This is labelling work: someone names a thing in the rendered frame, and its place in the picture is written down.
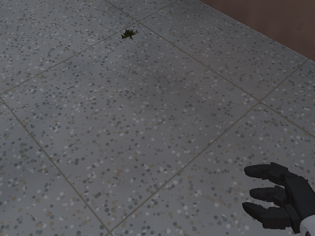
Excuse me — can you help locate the right robot forearm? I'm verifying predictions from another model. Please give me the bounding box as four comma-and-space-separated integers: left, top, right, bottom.
299, 214, 315, 236

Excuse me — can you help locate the robot right hand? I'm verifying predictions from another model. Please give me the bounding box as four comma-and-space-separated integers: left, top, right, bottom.
242, 162, 315, 234

